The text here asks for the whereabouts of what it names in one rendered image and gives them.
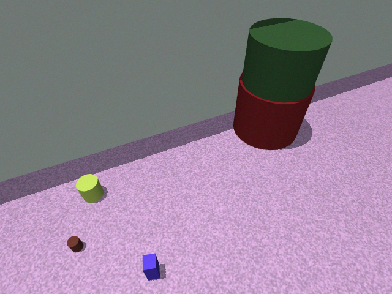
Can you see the potted plant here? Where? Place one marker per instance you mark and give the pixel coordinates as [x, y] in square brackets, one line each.
[283, 59]

